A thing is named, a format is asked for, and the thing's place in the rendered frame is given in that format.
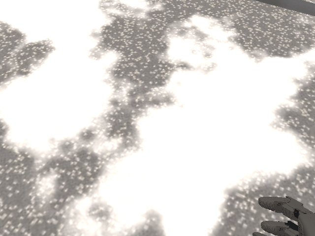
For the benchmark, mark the robot right hand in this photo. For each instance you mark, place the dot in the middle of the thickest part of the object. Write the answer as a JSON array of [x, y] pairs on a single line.
[[292, 209]]

